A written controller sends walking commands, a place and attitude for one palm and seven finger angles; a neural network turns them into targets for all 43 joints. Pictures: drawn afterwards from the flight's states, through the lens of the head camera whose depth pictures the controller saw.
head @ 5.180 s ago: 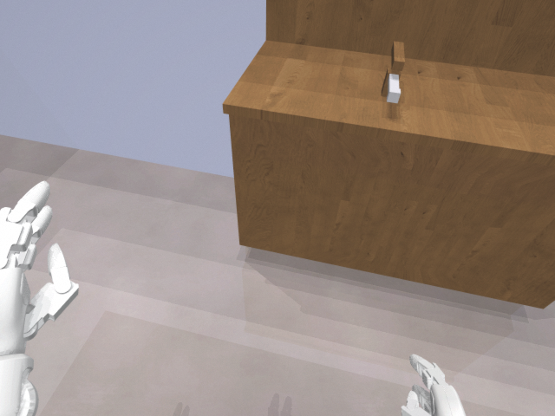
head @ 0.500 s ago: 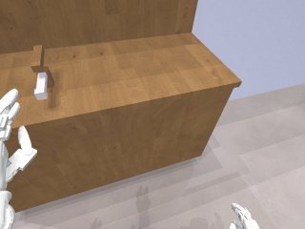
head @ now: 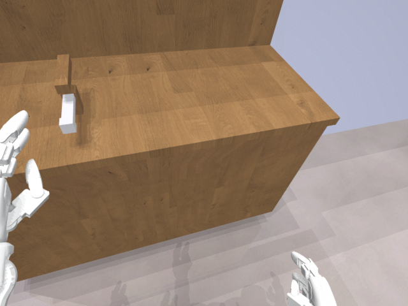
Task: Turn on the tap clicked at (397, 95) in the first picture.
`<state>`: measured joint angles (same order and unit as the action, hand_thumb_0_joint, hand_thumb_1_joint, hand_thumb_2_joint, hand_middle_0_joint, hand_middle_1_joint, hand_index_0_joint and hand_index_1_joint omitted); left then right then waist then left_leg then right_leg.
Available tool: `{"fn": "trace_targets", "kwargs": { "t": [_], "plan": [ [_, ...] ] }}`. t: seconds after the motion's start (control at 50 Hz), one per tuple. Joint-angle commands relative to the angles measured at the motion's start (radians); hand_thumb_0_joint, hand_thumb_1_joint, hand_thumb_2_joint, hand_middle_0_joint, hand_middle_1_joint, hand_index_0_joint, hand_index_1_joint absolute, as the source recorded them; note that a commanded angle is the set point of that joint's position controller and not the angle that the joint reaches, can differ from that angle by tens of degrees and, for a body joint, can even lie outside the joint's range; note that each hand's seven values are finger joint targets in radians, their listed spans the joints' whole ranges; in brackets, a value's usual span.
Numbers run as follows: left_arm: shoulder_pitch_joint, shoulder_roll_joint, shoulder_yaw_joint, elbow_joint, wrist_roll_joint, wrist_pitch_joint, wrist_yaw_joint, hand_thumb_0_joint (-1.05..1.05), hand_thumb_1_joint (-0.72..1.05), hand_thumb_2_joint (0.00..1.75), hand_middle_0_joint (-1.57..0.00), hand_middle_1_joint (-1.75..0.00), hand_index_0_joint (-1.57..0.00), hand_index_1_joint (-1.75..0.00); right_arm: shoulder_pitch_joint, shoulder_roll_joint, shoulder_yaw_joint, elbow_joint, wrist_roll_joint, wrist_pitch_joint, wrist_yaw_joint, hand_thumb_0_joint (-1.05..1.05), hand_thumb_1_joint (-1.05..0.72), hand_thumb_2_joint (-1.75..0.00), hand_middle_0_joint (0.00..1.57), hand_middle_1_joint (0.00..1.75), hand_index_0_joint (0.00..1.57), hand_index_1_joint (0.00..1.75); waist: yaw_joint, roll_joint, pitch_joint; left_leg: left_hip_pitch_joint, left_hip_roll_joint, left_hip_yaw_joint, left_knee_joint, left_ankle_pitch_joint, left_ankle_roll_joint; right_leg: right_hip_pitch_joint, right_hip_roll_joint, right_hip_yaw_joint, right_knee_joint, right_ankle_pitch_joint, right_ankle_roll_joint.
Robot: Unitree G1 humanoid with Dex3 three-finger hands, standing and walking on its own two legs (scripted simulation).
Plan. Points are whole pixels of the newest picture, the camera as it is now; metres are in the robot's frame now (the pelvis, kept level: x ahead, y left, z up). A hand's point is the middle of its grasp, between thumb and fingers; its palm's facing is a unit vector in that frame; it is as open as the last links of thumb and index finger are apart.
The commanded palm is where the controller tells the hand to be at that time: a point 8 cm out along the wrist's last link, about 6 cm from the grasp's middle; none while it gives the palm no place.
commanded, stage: shuffle to correct the standing spot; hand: left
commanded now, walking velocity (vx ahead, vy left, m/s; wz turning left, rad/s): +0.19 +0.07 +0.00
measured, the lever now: (68, 125) +0.45 +0.36 +0.05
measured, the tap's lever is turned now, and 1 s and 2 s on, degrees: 0 0 0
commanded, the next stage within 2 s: come to a stop and stand still in 0.46 s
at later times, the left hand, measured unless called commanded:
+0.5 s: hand (82, 141) +0.31 +0.24 +0.17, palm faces +0.40 -0.84 -0.37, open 7.5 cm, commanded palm +0.25 +0.28 +0.18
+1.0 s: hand (73, 116) +0.35 +0.26 +0.19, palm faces +0.42 -0.84 -0.34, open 7.5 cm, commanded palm +0.27 +0.30 +0.18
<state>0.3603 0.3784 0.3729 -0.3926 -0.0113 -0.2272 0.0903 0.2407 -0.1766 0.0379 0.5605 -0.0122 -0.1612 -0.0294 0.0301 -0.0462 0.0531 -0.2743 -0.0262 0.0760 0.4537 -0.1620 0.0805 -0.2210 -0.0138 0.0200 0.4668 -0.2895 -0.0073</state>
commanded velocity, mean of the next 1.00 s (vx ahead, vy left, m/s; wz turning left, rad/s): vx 0.07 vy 0.05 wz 0.00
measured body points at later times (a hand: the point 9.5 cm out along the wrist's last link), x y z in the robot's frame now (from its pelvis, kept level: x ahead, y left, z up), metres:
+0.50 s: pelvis +0.09 +0.00 -0.02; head +0.12 +0.01 +0.43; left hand +0.29 +0.28 +0.19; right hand +0.27 -0.23 -0.09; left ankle +0.06 +0.06 -0.74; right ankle +0.03 -0.15 -0.74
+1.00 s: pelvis +0.11 +0.02 -0.02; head +0.14 +0.04 +0.43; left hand +0.32 +0.30 +0.21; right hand +0.30 -0.18 -0.09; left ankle +0.22 +0.10 -0.74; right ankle +0.09 -0.10 -0.70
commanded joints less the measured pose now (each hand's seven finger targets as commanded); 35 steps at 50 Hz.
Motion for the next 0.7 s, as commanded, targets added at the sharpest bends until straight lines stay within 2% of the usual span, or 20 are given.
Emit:
{"fn": "trace_targets", "kwargs": {
  "t": [0.0, 0.04, 0.08, 0.18, 0.2, 0.24, 0.3, 0.32, 0.38, 0.42, 0.46, 0.5, 0.54, 0.56, 0.58, 0.6, 0.62, 0.64, 0.66, 0.68],
  "plan": [
    [-0.105, 0.118, 0.069, -0.276, -0.014, -0.082, 0.028, 0.0, 0.9, 0.9, -0.2, -0.3, -0.2, -0.3, -0.109, -0.142, -0.063, -0.155, 0.0, -0.067, 0.008, 0.0, -0.9, -0.9, 0.2, 0.3, 0.2, 0.3, -0.006, 0.229, -0.163, 0.04, 0.143, -0.165, -0.198, -0.38, -0.038, 0.044, 0.031, -0.062, -0.032, -0.028, -0.02],
    [-0.069, 0.094, 0.044, -0.256, -0.013, -0.073, 0.029, 0.0, 0.9, 0.9, -0.2, -0.3, -0.2, -0.3, -0.099, -0.152, -0.069, -0.147, 0.001, -0.058, 0.011, 0.0, -0.9, -0.9, 0.2, 0.3, 0.2, 0.3, -0.01, 0.145, -0.159, 0.031, 0.132, -0.175, -0.158, -0.344, -0.036, 0.046, 0.024, -0.047, -0.052, -0.044, -0.025],
    [-0.046, 0.085, 0.034, -0.229, -0.013, -0.061, 0.029, 0.0, 0.9, 0.9, -0.2, -0.3, -0.2, -0.3, -0.097, -0.158, -0.074, -0.141, 0.002, -0.046, 0.011, 0.0, -0.9, -0.9, 0.2, 0.3, 0.2, 0.3, -0.014, 0.111, -0.136, 0.033, 0.124, -0.179, -0.131, -0.325, -0.036, 0.009, 0.014, -0.025, -0.055, -0.061, -0.031],
    [-0.088, 0.127, 0.072, -0.219, -0.017, -0.057, 0.039, 0.0, 0.9, 0.9, -0.2, -0.3, -0.2, -0.3, -0.093, -0.154, -0.071, -0.131, 0.008, -0.016, -0.003, 0.0, -0.9, -0.9, 0.2, 0.3, 0.2, 0.3, -0.02, 0.121, -0.12, 0.061, 0.151, -0.221, -0.106, -0.194, -0.027, -0.038, 0.009, -0.045, 0.033, 0.014, -0.03],
    [-0.119, 0.162, 0.099, -0.246, -0.017, -0.058, 0.043, 0.0, 0.9, 0.9, -0.2, -0.3, -0.2, -0.3, -0.104, -0.151, -0.07, -0.135, 0.009, -0.014, -0.008, 0.0, -0.9, -0.9, 0.2, 0.3, 0.2, 0.3, -0.02, 0.126, -0.122, 0.085, 0.149, -0.206, -0.083, -0.13, -0.026, -0.043, 0.005, -0.046, 0.044, 0.053, -0.03],
    [-0.125, 0.144, 0.082, -0.252, -0.019, -0.062, 0.044, 0.0, 0.9, 0.9, -0.2, -0.3, -0.2, -0.3, -0.1, -0.148, -0.069, -0.134, 0.012, -0.009, -0.011, 0.0, -0.9, -0.9, 0.2, 0.3, 0.2, 0.3, -0.02, 0.119, -0.145, 0.087, 0.139, -0.183, -0.019, 0.004, -0.025, -0.013, -0.01, -0.037, 0.058, 0.133, -0.037],
    [-0.119, 0.184, 0.114, -0.313, -0.025, -0.066, 0.047, 0.0, 0.9, 0.9, -0.2, -0.3, -0.2, -0.3, -0.112, -0.146, -0.069, -0.144, 0.016, -0.008, -0.009, 0.0, -0.9, -0.9, 0.2, 0.3, 0.2, 0.3, -0.021, 0.117, -0.192, 0.108, 0.11, -0.128, 0.085, 0.192, -0.035, 0.036, -0.035, -0.006, 0.08, 0.269, -0.052],
    [-0.106, 0.167, 0.098, -0.326, -0.026, -0.069, 0.047, 0.0, 0.9, 0.9, -0.2, -0.3, -0.2, -0.3, -0.108, -0.145, -0.072, -0.139, 0.018, -0.005, -0.005, 0.0, -0.9, -0.9, 0.2, 0.3, 0.2, 0.3, -0.024, 0.117, -0.219, 0.111, 0.103, -0.117, 0.121, 0.244, -0.036, 0.057, -0.049, 0.006, 0.091, 0.316, -0.058],
    [-0.051, 0.169, 0.109, -0.339, -0.033, -0.07, 0.049, 0.0, 0.9, 0.9, -0.2, -0.3, -0.2, -0.3, -0.107, -0.142, -0.077, -0.144, 0.025, 0.005, 0.006, 0.0, -0.9, -0.9, 0.2, 0.3, 0.2, 0.3, -0.023, 0.102, -0.235, 0.102, 0.085, -0.09, 0.188, 0.302, -0.037, 0.073, -0.068, 0.036, 0.127, 0.403, -0.065],
    [-0.013, 0.179, 0.13, -0.346, -0.039, -0.071, 0.051, 0.0, 0.9, 0.9, -0.2, -0.3, -0.2, -0.3, -0.102, -0.143, -0.081, -0.142, 0.029, 0.013, 0.01, 0.0, -0.9, -0.9, 0.2, 0.3, 0.2, 0.3, -0.029, 0.121, -0.245, 0.127, 0.082, -0.082, 0.199, 0.363, -0.035, 0.062, -0.068, 0.023, 0.174, 0.453, -0.058],
    [0.023, 0.187, 0.154, -0.324, -0.047, -0.07, 0.051, 0.0, 0.9, 0.9, -0.2, -0.3, -0.2, -0.3, -0.094, -0.146, -0.084, -0.146, 0.033, 0.026, 0.013, 0.0, -0.9, -0.9, 0.2, 0.3, 0.2, 0.3, -0.034, 0.143, -0.238, 0.164, 0.104, -0.122, 0.172, 0.404, -0.019, 0.004, -0.034, -0.021, 0.235, 0.401, -0.036],
    [0.05, 0.205, 0.182, -0.322, -0.055, -0.068, 0.048, 0.0, 0.9, 0.9, -0.2, -0.3, -0.2, -0.3, -0.091, -0.146, -0.088, -0.154, 0.032, 0.034, 0.012, 0.0, -0.9, -0.9, 0.2, 0.3, 0.2, 0.3, -0.04, 0.18, -0.226, 0.259, 0.139, -0.16, 0.148, 0.486, 0.0, -0.103, -0.002, -0.07, 0.266, 0.255, -0.012],
    [0.055, 0.177, 0.161, -0.312, -0.052, -0.065, 0.043, 0.0, 0.9, 0.9, -0.2, -0.3, -0.2, -0.3, -0.084, -0.148, -0.09, -0.16, 0.028, 0.046, 0.018, 0.0, -0.9, -0.9, 0.2, 0.3, 0.2, 0.3, -0.04, 0.165, -0.199, 0.21, 0.154, -0.162, 0.168, 0.514, -0.006, -0.069, 0.001, -0.094, 0.188, 0.154, -0.019],
    [0.06, 0.18, 0.17, -0.293, -0.052, -0.059, 0.042, 0.0, 0.9, 0.9, -0.2, -0.3, -0.2, -0.3, -0.091, -0.147, -0.088, -0.165, 0.03, 0.051, 0.019, 0.0, -0.9, -0.9, 0.2, 0.3, 0.2, 0.3, -0.028, 0.117, -0.197, 0.113, 0.139, -0.121, 0.216, 0.51, -0.029, 0.047, -0.009, -0.086, 0.115, 0.232, -0.033],
    [0.054, 0.182, 0.167, -0.286, -0.05, -0.058, 0.042, 0.0, 0.9, 0.9, -0.2, -0.3, -0.2, -0.3, -0.107, -0.147, -0.089, -0.17, 0.036, 0.055, 0.017, 0.0, -0.9, -0.9, 0.2, 0.3, 0.2, 0.3, -0.013, 0.027, -0.2, -0.028, 0.1, -0.058, 0.333, 0.494, -0.056, 0.2, -0.051, -0.023, 0.075, 0.445, -0.061],
    [0.064, 0.2, 0.178, -0.269, -0.056, -0.056, 0.048, 0.0, 0.9, 0.9, -0.2, -0.3, -0.2, -0.3, -0.121, -0.139, -0.087, -0.173, 0.041, 0.053, 0.014, 0.0, -0.9, -0.9, 0.2, 0.3, 0.2, 0.3, 0.003, -0.128, -0.189, -0.209, 0.028, 0.012, 0.505, 0.402, -0.077, 0.344, -0.137, 0.105, 0.058, 0.722, -0.112],
    [0.045, 0.195, 0.174, -0.261, -0.059, -0.068, 0.055, 0.0, 0.9, 0.9, -0.2, -0.3, -0.2, -0.3, -0.141, -0.151, -0.097, -0.173, 0.044, 0.044, 0.02, 0.0, -0.9, -0.9, 0.2, 0.3, 0.2, 0.3, 0.033, -0.22, -0.147, -0.441, -0.036, 0.014, 0.681, -0.061, -0.095, 0.486, -0.241, 0.209, 0.063, 1.002, -0.198],
    [0.04, 0.209, 0.189, -0.252, -0.058, -0.086, 0.065, 0.0, 0.9, 0.9, -0.2, -0.3, -0.2, -0.3, -0.141, -0.146, -0.087, -0.166, 0.045, 0.036, 0.026, 0.0, -0.9, -0.9, 0.2, 0.3, 0.2, 0.3, 0.049, -0.219, -0.106, -0.594, -0.017, -0.055, 0.776, -0.381, -0.083, 0.533, -0.328, 0.281, 0.054, 1.052, -0.224],
    [0.056, 0.204, 0.194, -0.25, -0.053, -0.092, 0.072, 0.0, 0.9, 0.9, -0.2, -0.3, -0.2, -0.3, -0.135, -0.139, -0.077, -0.146, 0.039, 0.037, 0.027, 0.0, -0.9, -0.9, 0.2, 0.3, 0.2, 0.3, 0.058, -0.142, -0.066, -0.631, 0.046, -0.135, 0.752, -0.449, -0.07, 0.499, -0.361, 0.279, 0.051, 0.945, -0.212],
    [0.042, 0.182, 0.16, -0.298, -0.048, -0.096, 0.069, 0.0, 0.9, 0.9, -0.2, -0.3, -0.2, -0.3, -0.133, -0.143, -0.081, -0.147, 0.044, 0.038, 0.027, 0.0, -0.9, -0.9, 0.2, 0.3, 0.2, 0.3, 0.048, -0.094, -0.025, -0.592, 0.099, -0.184, 0.641, -0.446, -0.062, 0.426, -0.362, 0.256, 0.048, 0.844, -0.184]
  ]
}}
